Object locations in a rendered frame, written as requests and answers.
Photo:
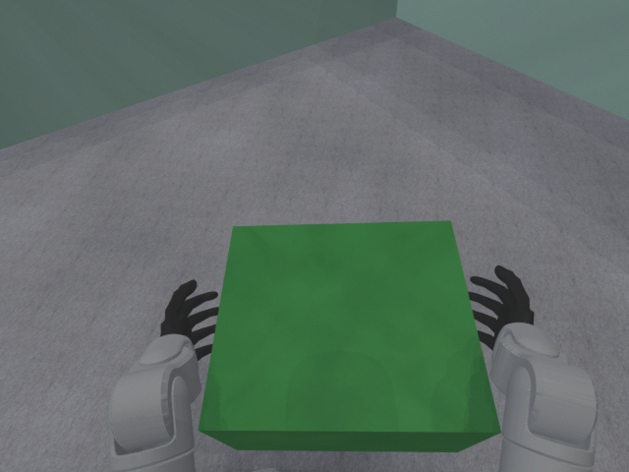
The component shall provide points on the right robot forearm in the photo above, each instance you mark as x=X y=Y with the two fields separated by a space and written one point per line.
x=551 y=408

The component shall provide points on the left robot forearm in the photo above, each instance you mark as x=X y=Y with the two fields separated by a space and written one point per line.
x=149 y=415

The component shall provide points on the carton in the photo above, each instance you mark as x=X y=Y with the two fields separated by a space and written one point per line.
x=347 y=337

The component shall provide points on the robot left hand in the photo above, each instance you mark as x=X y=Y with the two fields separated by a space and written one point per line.
x=178 y=310

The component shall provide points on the robot right hand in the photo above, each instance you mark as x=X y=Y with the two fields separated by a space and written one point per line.
x=515 y=307

